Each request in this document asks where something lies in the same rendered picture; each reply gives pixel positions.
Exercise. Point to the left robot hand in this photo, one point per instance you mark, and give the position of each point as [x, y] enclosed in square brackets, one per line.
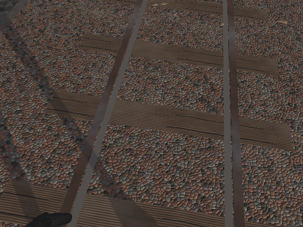
[50, 220]

